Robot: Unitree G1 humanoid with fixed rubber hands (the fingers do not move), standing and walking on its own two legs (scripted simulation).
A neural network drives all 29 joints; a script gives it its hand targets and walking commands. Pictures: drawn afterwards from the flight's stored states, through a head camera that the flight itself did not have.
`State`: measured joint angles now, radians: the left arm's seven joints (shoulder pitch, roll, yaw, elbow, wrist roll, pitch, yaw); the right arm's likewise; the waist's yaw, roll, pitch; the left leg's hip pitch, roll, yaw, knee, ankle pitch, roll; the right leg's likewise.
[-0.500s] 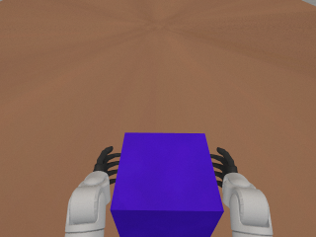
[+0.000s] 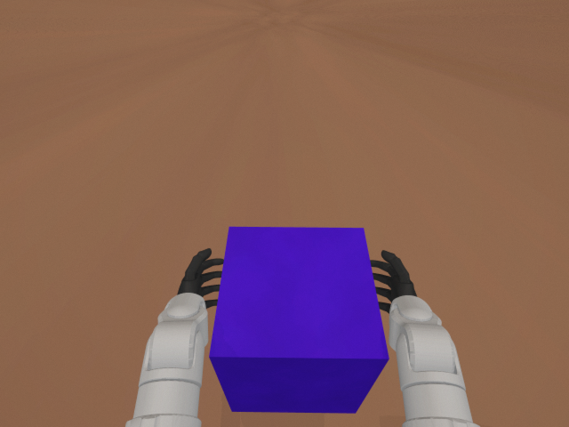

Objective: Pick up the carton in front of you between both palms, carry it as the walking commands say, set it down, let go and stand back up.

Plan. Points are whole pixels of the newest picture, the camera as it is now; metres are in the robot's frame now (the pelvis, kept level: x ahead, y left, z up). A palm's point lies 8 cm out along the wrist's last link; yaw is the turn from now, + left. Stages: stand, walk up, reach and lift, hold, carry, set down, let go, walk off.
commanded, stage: carry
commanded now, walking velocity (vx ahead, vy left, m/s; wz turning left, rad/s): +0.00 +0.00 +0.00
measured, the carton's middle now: (294, 323) +0.29 +0.00 -0.06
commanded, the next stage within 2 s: hold in 0.88 s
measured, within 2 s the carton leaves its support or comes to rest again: neither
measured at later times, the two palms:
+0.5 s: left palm (200, 300) +0.28 +0.14 +0.03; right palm (412, 304) +0.28 -0.16 +0.03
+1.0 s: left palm (211, 305) +0.27 +0.12 +0.03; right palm (427, 316) +0.26 -0.18 +0.03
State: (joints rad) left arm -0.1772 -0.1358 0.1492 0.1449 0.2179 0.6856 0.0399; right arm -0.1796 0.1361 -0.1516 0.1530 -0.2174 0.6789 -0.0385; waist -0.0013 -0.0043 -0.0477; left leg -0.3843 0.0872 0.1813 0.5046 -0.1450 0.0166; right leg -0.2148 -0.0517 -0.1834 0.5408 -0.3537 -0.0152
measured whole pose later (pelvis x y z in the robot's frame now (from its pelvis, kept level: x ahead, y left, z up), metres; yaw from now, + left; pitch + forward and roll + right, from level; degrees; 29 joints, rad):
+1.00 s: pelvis -0.01 -0.02 +0.01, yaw -5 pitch -4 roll +1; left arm -0.13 -0.13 0.15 0.09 0.23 0.72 0.04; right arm -0.18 0.14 -0.12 0.17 -0.24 0.68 -0.02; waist 0.02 -0.02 0.04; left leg -0.22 0.04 -0.04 0.39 -0.11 -0.01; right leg -0.09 0.01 -0.07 0.45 -0.30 -0.04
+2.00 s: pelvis -0.01 +0.04 +0.00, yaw -15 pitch +1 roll +0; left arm -0.48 -0.16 0.45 0.49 0.42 0.54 -0.06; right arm -0.48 0.23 -0.44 0.54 -0.42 0.50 0.00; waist 0.07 -0.06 0.05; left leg -0.36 -0.02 -0.05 0.54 -0.20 -0.01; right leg -0.29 0.03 0.15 0.59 -0.31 0.03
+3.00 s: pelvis -0.07 +0.05 -0.24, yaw -17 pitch +46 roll -3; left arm -0.93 -0.01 0.51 0.58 0.23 0.30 0.04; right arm -1.05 0.00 -0.35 0.79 -0.16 0.25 -0.11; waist 0.12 -0.09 -0.15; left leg -2.00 -0.08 -0.14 1.60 -0.41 -0.08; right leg -1.91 0.16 0.09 1.65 -0.56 0.08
